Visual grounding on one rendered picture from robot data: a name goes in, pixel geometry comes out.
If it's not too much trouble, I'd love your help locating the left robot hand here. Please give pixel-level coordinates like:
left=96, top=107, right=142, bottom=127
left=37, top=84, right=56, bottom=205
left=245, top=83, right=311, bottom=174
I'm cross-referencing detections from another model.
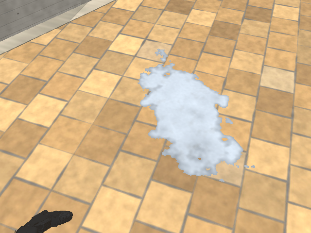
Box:
left=15, top=210, right=73, bottom=233

